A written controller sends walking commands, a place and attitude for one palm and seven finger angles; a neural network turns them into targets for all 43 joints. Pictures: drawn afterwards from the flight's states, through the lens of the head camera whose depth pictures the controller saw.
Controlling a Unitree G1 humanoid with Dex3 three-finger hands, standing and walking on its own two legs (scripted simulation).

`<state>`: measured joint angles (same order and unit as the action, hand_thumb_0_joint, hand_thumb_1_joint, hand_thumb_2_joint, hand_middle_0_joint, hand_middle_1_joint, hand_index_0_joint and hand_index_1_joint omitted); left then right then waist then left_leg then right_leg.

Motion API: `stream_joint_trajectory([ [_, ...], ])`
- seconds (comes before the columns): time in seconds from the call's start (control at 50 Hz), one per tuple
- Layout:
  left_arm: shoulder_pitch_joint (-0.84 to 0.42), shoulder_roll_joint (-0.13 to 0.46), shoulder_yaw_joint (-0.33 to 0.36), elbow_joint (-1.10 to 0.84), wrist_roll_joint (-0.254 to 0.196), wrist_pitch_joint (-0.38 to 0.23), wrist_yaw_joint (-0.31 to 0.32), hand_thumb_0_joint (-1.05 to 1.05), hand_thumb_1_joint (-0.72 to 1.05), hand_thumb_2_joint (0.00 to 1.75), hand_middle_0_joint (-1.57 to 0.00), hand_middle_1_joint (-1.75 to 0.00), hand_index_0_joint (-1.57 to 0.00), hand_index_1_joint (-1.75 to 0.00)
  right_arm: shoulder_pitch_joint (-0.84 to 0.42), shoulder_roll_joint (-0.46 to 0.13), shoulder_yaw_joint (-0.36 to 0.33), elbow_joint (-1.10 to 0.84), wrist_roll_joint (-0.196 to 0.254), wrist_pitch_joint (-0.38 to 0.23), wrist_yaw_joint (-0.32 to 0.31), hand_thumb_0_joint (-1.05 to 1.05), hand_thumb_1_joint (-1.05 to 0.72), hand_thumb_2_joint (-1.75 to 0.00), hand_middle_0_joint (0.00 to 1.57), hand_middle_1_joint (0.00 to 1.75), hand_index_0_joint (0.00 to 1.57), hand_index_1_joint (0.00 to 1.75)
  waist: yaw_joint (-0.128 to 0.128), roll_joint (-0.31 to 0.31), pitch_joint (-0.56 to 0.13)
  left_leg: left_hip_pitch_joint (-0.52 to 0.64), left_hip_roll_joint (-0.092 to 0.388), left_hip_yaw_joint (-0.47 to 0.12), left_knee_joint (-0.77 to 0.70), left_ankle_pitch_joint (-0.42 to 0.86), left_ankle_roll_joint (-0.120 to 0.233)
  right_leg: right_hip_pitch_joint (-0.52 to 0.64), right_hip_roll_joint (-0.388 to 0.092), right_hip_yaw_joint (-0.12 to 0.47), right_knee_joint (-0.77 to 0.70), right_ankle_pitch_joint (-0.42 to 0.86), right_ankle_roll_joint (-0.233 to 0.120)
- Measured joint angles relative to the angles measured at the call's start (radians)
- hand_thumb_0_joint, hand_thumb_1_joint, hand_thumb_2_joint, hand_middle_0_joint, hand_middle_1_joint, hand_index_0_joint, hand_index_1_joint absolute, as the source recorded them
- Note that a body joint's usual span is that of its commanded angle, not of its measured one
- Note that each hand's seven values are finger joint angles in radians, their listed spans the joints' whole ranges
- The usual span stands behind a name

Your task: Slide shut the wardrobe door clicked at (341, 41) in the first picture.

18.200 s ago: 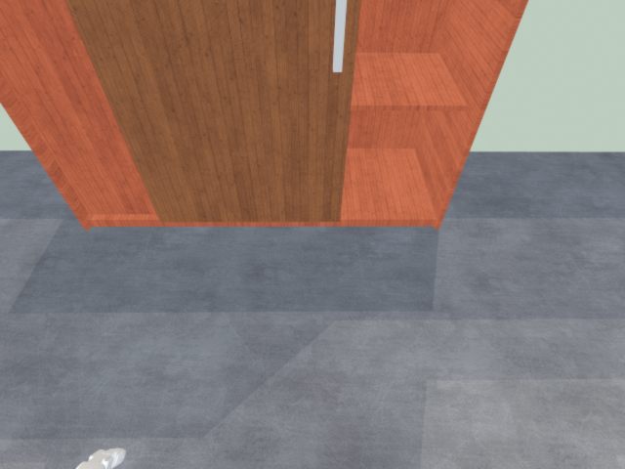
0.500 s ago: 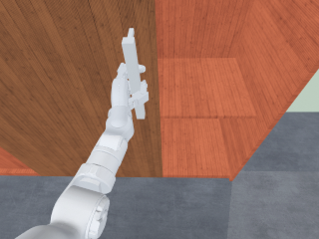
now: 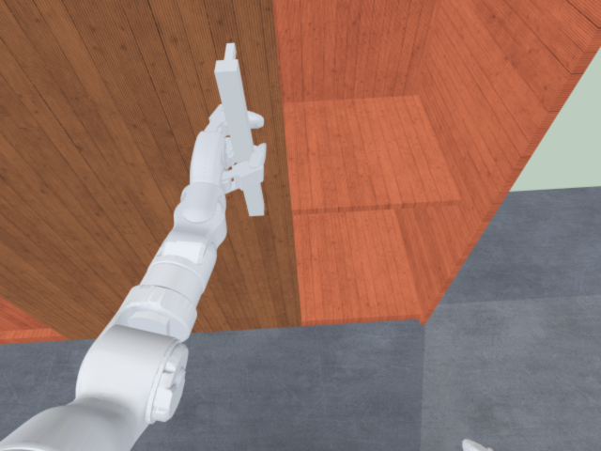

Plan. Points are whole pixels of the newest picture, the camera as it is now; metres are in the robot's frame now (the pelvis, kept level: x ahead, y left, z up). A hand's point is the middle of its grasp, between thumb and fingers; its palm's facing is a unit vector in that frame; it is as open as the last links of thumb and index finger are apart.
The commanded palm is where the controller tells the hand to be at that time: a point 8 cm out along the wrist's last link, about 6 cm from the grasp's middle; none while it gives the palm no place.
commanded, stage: step sideways, sliding the door along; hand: left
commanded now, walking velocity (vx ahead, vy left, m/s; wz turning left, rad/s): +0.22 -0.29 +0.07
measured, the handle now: (245, 141) +0.51 +0.09 +0.12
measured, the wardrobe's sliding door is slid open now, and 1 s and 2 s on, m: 0.41 0.32 0.00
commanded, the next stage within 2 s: none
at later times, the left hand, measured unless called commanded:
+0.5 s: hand (266, 164) +0.46 +0.05 +0.12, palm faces +0.16 -0.98 -0.14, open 6.5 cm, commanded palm +0.44 +0.03 +0.13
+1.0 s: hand (325, 157) +0.47 -0.03 +0.12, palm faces +0.31 -0.94 -0.13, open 6.3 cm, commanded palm +0.45 -0.08 +0.13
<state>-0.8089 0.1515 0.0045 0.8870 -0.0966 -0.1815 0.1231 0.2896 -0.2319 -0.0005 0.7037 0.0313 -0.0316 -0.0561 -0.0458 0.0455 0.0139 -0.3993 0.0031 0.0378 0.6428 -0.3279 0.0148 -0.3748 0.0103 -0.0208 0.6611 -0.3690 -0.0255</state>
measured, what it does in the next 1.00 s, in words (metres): steps to the right: right foot, then left foot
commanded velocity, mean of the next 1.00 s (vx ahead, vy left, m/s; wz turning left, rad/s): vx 0.00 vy -0.15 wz -0.10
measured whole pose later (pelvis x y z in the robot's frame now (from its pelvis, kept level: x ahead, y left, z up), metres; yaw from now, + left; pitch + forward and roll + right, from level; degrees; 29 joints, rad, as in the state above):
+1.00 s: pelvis +0.11 -0.22 +0.01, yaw +13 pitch -1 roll +2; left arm -0.48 0.10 -0.05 0.25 -0.09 -0.08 0.15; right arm 0.07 -0.25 -0.04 0.62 0.05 -0.11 -0.02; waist 0.11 0.09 0.24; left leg -0.30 0.07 0.00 0.76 -0.44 -0.01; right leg -0.32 -0.02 -0.04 0.60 -0.27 -0.05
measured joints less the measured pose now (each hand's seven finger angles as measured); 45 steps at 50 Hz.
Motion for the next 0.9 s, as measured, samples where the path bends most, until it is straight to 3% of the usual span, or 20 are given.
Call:
stream_joint_trajectory([
  [0.08, -0.004, 0.021, 0.006, -0.001, -0.014, 0.019, -0.025, -0.01, 0.62, 0.79, -0.39, -1.34, -0.31, -1.40, -0.025, 0.008, 0.007, -0.006, 0.000, 0.021, -0.026, 0.01, -0.91, -0.90, 0.20, 0.30, 0.20, 0.29, 0.015, 0.000, 0.033, 0.032, 0.003, 0.005, 0.039, -0.033, -0.009, 0.016, 0.006, 0.009, 0.062, -0.042, -0.012],
  [0.14, 0.001, 0.019, 0.018, -0.007, -0.015, 0.031, -0.031, -0.01, 0.62, 0.80, -0.39, -1.33, -0.30, -1.40, -0.038, 0.007, 0.013, -0.001, 0.003, 0.039, -0.029, 0.01, -0.91, -0.90, 0.20, 0.30, 0.20, 0.29, 0.022, 0.040, 0.059, 0.053, 0.032, -0.029, 0.063, -0.051, -0.026, 0.065, 0.036, -0.023, 0.040, -0.043, -0.040],
  [0.18, -0.001, 0.009, 0.025, -0.010, -0.008, 0.046, -0.034, -0.01, 0.63, 0.81, -0.39, -1.33, -0.30, -1.40, -0.043, 0.008, 0.013, 0.008, 0.008, 0.051, -0.026, 0.01, -0.91, -0.90, 0.20, 0.30, 0.20, 0.29, 0.021, 0.061, 0.076, 0.044, 0.056, -0.044, 0.107, -0.027, -0.013, 0.112, 0.057, -0.056, -0.009, -0.030, -0.053],
  [0.24, -0.022, -0.004, 0.009, -0.018, 0.010, 0.062, -0.037, 0.00, 0.63, 0.82, -0.38, -1.33, -0.30, -1.40, -0.056, 0.020, 0.013, 0.026, 0.011, 0.052, -0.021, 0.01, -0.91, -0.89, 0.20, 0.30, 0.20, 0.29, 0.044, 0.020, 0.113, 0.008, 0.040, -0.033, 0.254, -0.080, 0.013, 0.167, 0.051, -0.078, -0.060, -0.014, -0.074],
  [0.28, -0.026, -0.008, -0.013, -0.046, 0.009, 0.064, -0.038, 0.00, 0.64, 0.83, -0.38, -1.34, -0.29, -1.40, -0.064, 0.020, 0.012, 0.020, 0.005, 0.037, -0.021, 0.01, -0.91, -0.89, 0.20, 0.30, 0.20, 0.30, 0.069, -0.015, 0.138, 0.020, 0.026, -0.008, 0.202, -0.056, 0.026, 0.180, 0.038, -0.077, -0.067, -0.012, -0.081],
  [0.32, -0.011, -0.001, -0.026, -0.096, -0.007, 0.057, -0.034, 0.00, 0.65, 0.83, -0.39, -1.35, -0.27, -1.40, -0.073, 0.002, 0.009, -0.004, -0.002, 0.021, -0.018, 0.01, -0.91, -0.89, 0.20, 0.30, 0.20, 0.30, 0.094, -0.019, 0.147, 0.083, 0.040, 0.003, 0.023, 0.103, 0.040, 0.112, 0.041, -0.069, 0.058, -0.016, -0.055],
  [0.36, -0.004, 0.021, -0.035, -0.145, -0.034, 0.052, -0.028, 0.00, 0.66, 0.84, -0.40, -1.36, -0.25, -1.40, -0.110, -0.001, -0.010, -0.015, -0.001, 0.017, -0.002, 0.01, -0.91, -0.89, 0.20, 0.30, 0.20, 0.30, 0.098, -0.030, 0.181, 0.116, 0.045, 0.001, -0.002, 0.022, -0.025, 0.001, 0.046, -0.010, 0.315, -0.066, -0.025],
  [0.4, -0.006, 0.034, -0.032, -0.180, -0.041, 0.056, -0.026, 0.00, 0.68, 0.85, -0.41, -1.37, -0.22, -1.40, -0.143, 0.004, -0.019, -0.019, 0.003, 0.024, 0.010, 0.01, -0.91, -0.90, 0.20, 0.30, 0.20, 0.30, 0.094, -0.040, 0.222, 0.129, 0.044, -0.018, 0.002, 0.001, -0.059, -0.066, 0.030, 0.042, 0.415, -0.112, -0.018],
  [0.46, -0.008, 0.037, -0.037, -0.223, -0.035, 0.073, -0.013, 0.00, 0.70, 0.86, -0.40, -1.38, -0.19, -1.40, -0.156, 0.005, -0.019, -0.036, 0.014, 0.026, 0.016, 0.01, -0.91, -0.90, 0.19, 0.30, 0.20, 0.29, 0.101, -0.012, 0.261, 0.136, 0.077, -0.070, 0.011, 0.002, -0.086, -0.088, -0.020, 0.070, 0.279, -0.092, -0.016],
  [0.54, 0.010, 0.044, -0.041, -0.260, -0.028, 0.093, -0.006, -0.01, 0.71, 0.86, -0.40, -1.39, -0.14, -1.40, -0.135, 0.025, -0.003, -0.055, 0.030, 0.017, 0.020, 0.01, -0.91, -0.90, 0.20, 0.30, 0.20, 0.29, 0.136, 0.021, 0.270, 0.148, 0.142, -0.132, 0.071, -0.053, -0.126, -0.009, -0.050, 0.033, 0.049, 0.105, 0.018],
  [0.58, 0.027, 0.041, -0.027, -0.277, -0.022, 0.094, 0.000, -0.01, 0.72, 0.86, -0.40, -1.39, -0.13, -1.40, -0.142, 0.024, -0.002, -0.050, 0.037, 0.013, 0.019, 0.01, -0.91, -0.90, 0.20, 0.30, 0.20, 0.30, 0.125, 0.068, 0.278, 0.135, 0.186, -0.174, 0.127, -0.067, -0.093, 0.021, -0.018, -0.028, 0.055, 0.133, 0.033],
  [0.6, 0.037, 0.038, -0.018, -0.285, -0.017, 0.095, -0.001, -0.01, 0.71, 0.86, -0.41, -1.40, -0.13, -1.40, -0.151, 0.023, -0.004, -0.039, 0.037, 0.012, 0.018, 0.01, -0.91, -0.90, 0.20, 0.30, 0.20, 0.30, 0.115, 0.072, 0.277, 0.113, 0.180, -0.182, 0.174, -0.071, -0.072, 0.027, -0.017, -0.049, 0.058, 0.115, 0.027],
  [0.66, 0.069, 0.023, -0.013, -0.324, -0.011, 0.103, 0.008, -0.01, 0.71, 0.86, -0.42, -1.40, -0.15, -1.40, -0.179, 0.011, -0.016, -0.004, 0.027, -0.007, 0.005, 0.01, -0.91, -0.89, 0.20, 0.30, 0.20, 0.30, 0.104, 0.048, 0.266, 0.070, 0.099, -0.134, 0.273, -0.169, -0.032, 0.036, -0.041, -0.075, 0.031, 0.097, 0.007],
  [0.68, 0.081, 0.018, -0.018, -0.343, -0.010, 0.107, 0.013, -0.01, 0.71, 0.86, -0.42, -1.40, -0.16, -1.40, -0.182, 0.005, -0.019, 0.000, 0.022, -0.018, 0.002, 0.01, -0.91, -0.89, 0.20, 0.30, 0.20, 0.30, 0.104, 0.037, 0.261, 0.086, 0.077, -0.100, 0.207, -0.143, -0.023, 0.036, -0.049, -0.079, 0.019, 0.102, 0.006],
  [0.7, 0.094, 0.014, -0.026, -0.363, -0.008, 0.112, 0.017, -0.01, 0.71, 0.86, -0.42, -1.40, -0.16, -1.40, -0.180, -0.002, -0.021, -0.003, 0.017, -0.028, 0.000, 0.01, -0.91, -0.89, 0.20, 0.30, 0.20, 0.29, 0.107, 0.031, 0.250, 0.118, 0.067, -0.063, 0.096, -0.033, -0.012, 0.029, -0.051, -0.082, 0.020, 0.104, 0.004],
  [0.8, 0.143, 0.014, -0.062, -0.440, -0.025, 0.118, 0.013, 0.00, 0.71, 0.86, -0.41, -1.40, -0.18, -1.40, -0.170, -0.004, -0.044, -0.051, 0.012, -0.057, 0.032, 0.01, -0.91, -0.90, 0.19, 0.30, 0.20, 0.29, 0.155, 0.005, 0.258, 0.194, 0.088, -0.040, -0.033, -0.010, -0.087, -0.024, -0.025, 0.000, 0.178, -0.023, 0.009],
  [0.86, 0.198, 0.010, -0.062, -0.493, -0.025, 0.114, 0.010, -0.01, 0.70, 0.85, -0.42, -1.40, -0.19, -1.40, -0.159, -0.007, -0.038, -0.084, 0.015, -0.078, 0.050, 0.01, -0.91, -0.90, 0.19, 0.30, 0.20, 0.29, 0.171, 0.026, 0.254, 0.216, 0.114, -0.044, -0.031, -0.026, -0.114, 0.042, -0.026, 0.008, 0.039, 0.090, 0.011],
  [0.9, 0.237, -0.001, -0.048, -0.531, -0.016, 0.105, 0.011, -0.01, 0.69, 0.85, -0.43, -1.40, -0.20, -1.40, -0.176, -0.013, -0.034, -0.087, 0.016, -0.085, 0.053, 0.01, -0.91, -0.90, 0.19, 0.30, 0.20, 0.29, 0.161, 0.067, 0.262, 0.206, 0.152, -0.046, 0.017, -0.034, -0.109, 0.084, 0.000, -0.019, -0.009, 0.093, 0.002],
])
